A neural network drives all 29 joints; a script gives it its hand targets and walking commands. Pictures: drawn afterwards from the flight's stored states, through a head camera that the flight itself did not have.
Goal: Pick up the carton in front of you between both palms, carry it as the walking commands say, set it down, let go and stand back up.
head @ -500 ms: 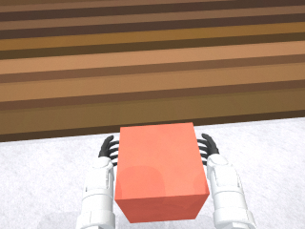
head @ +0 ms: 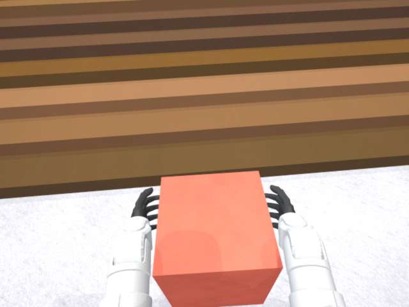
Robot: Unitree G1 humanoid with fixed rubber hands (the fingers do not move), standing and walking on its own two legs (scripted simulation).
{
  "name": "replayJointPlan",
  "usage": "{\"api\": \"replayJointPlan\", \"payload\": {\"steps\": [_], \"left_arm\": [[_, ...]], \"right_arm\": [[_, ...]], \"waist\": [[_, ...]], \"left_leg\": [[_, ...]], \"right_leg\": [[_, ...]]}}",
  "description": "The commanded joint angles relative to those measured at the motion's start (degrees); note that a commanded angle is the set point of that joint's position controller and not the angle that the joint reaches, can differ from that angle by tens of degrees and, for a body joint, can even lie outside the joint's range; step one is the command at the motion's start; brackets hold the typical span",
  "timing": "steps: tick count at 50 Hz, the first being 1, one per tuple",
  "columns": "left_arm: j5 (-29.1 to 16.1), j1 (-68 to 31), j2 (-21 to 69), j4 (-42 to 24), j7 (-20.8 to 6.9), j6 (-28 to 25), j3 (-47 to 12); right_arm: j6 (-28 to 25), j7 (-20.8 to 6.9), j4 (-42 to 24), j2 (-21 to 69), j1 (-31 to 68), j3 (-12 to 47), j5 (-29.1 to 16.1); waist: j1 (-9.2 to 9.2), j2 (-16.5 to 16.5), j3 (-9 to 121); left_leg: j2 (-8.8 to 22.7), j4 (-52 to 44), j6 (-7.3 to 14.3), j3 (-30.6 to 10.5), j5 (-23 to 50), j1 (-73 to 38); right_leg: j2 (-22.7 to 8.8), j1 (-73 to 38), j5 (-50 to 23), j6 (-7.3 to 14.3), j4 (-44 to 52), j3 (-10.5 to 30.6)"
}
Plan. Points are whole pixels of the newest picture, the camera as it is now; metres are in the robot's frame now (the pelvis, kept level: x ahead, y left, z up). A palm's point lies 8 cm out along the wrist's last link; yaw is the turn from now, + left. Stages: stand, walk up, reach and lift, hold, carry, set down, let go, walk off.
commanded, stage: hold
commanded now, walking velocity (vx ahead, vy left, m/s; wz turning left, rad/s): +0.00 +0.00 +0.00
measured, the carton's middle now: (214, 243) +0.28 +0.00 -0.04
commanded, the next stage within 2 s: carry in 1.06 s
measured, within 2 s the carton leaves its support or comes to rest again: neither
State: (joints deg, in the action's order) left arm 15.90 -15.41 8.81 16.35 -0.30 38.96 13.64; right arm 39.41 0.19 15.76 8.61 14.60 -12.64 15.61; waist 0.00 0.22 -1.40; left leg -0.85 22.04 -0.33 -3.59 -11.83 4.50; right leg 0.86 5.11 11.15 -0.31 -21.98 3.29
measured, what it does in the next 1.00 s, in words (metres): stands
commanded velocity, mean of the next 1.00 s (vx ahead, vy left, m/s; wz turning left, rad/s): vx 0.00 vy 0.00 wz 0.00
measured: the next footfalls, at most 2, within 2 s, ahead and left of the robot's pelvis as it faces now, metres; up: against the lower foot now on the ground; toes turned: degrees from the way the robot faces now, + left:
right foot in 1.50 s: +0.18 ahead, -0.09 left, +0.00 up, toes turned -9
left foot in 1.84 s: +0.46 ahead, +0.14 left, +0.00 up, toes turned +14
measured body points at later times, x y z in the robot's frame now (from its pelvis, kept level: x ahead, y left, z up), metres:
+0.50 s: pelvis -0.02 +0.00 +0.00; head -0.06 +0.00 +0.45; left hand +0.29 +0.15 +0.04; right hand +0.28 -0.15 +0.04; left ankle +0.01 +0.13 -0.74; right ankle +0.02 -0.12 -0.74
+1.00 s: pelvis +0.00 +0.00 +0.00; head -0.04 +0.00 +0.45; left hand +0.29 +0.15 +0.04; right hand +0.29 -0.15 +0.04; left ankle +0.01 +0.13 -0.74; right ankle +0.02 -0.12 -0.74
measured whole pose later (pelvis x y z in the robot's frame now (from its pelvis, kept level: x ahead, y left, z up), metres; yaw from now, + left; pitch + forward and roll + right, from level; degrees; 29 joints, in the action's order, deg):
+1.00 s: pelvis +0.00 +0.00 +0.00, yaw +0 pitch -8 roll +0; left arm 15.4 -14.0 8.5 11.7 -0.4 43.6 11.7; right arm 44.1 0.0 11.2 8.4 13.4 -10.8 15.3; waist 0.0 0.3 -1.8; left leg -0.8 20.9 -0.4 -3.8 -11.2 2.2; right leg 0.9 2.8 10.6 -0.2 -20.9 3.3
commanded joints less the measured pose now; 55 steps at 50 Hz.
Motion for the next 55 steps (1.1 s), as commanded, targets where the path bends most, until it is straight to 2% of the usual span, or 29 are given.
{"api": "replayJointPlan", "payload": {"steps": [1, 5, 8, 12, 17, 24, 32, 42, 52, 53, 55], "left_arm": [[-14.36, -26.71, 53.97, -3.5, -13.54, -1.42, -31.61], [-16.19, -23.82, 53.65, -8.41, -12.94, 0.57, -34.62], [-15.14, -22.04, 51.49, -8.03, -12.48, 2.39, -32.83], [-14.29, -24.83, 51.04, -6.2, -12.91, 2.92, -31.15], [-15.24, -29.6, 52.95, -6.12, -13.56, 2.27, -32.16], [-14.55, -31.53, 53.28, -3.53, -13.72, 2.02, -31.24], [-14.21, -30.74, 53.11, -3.22, -13.82, 2.05, -30.82], [-14.89, -26.86, 52.43, -6.29, -13.4, 2.39, -31.82], [-15.44, -24.2, 51.61, -8.73, -12.95, 2.75, -32.79], [-16.52, -26.92, 51.55, -8.17, -13.1, 3.12, -33.75], [-17.76, -27.17, 51.8, -10.04, -12.98, 3.36, -35.59]], "right_arm": [[-1.93, -13.55, -5.04, 54.07, 28.74, 31.57, -14.73], [0.09, -13.13, -10.08, 53.57, 26.3, 34.61, -16.58], [1.93, -12.79, -9.49, 51.32, 24.37, 32.78, -15.48], [2.36, -13.24, -7.64, 50.7, 26.94, 30.94, -14.55], [1.72, -13.78, -7.54, 52.66, 31.81, 31.91, -15.43], [1.57, -13.93, -5.06, 53.2, 33.83, 31.18, -14.86], [1.7, -13.82, -4.66, 53.26, 32.89, 30.68, -14.51], [2.09, -13.33, -7.52, 52.76, 28.87, 31.53, -15.13], [2.37, -12.93, -10.01, 51.84, 26.24, 32.51, -15.58], [2.67, -13.03, -9.66, 51.53, 28.71, 33.19, -16.67], [2.83, -12.98, -11.76, 52.09, 29.93, 35.05, -17.97]], "waist": [[0.08, -0.11, 16.46], [0.08, -0.08, 18.6], [-0.03, -0.08, 13.48], [0.0, 0.01, 9.15], [0.07, 0.01, 12.12], [-0.06, -0.13, 12.34], [-0.04, -0.26, 13.0], [0.0, -0.18, 14.05], [0.01, -0.17, 13.82], [-0.16, -1.48, 15.67], [-0.34, -1.87, 14.39]], "left_leg": [[-4.27, -2.49, 0.19, -1.07, 13.09, -3.03], [-4.25, -3.01, -0.06, -1.49, 17.42, -5.34], [-4.17, -4.28, 0.07, -1.26, 12.89, -4.06], [-3.81, -4.81, 0.53, -0.77, 5.05, -1.59], [-3.62, -3.8, 0.67, -0.79, 3.51, -1.32], [-3.55, -3.68, 0.77, -0.56, 0.8, -0.35], [-3.78, -3.7, 0.56, -0.48, 3.61, -1.37], [-4.04, -3.75, 0.29, -0.79, 9.27, -3.08], [-4.15, -3.76, 0.25, -1.05, 11.58, -3.7], [6.69, 0.43, 0.77, 0.48, 3.6, 2.63], [4.97, -1.47, 1.23, -1.16, -21.13, 8.12]], "right_leg": [[4.3, -5.49, -12.75, -0.04, 2.02, 1.18], [4.35, -7.6, -16.84, -0.23, 2.68, 1.4], [4.21, -6.41, -12.23, -0.04, 3.86, 1.3], [4.02, -4.12, -4.54, 0.42, 4.15, 0.85], [3.8, -4.2, -3.22, 0.54, 3.15, 0.82], [3.57, -3.83, -0.69, 0.43, 2.88, 0.68], [3.68, -4.52, -3.47, 0.33, 3.24, 0.67], [3.9, -6.06, -9.27, 0.13, 3.3, 0.93], [4.02, -6.22, -11.38, 0.09, 3.32, 1.11], [-6.88, 0.16, -3.44, 0.64, -0.45, -0.18], [-6.18, 5.94, 23.25, 1.18, 3.14, 2.57]]}}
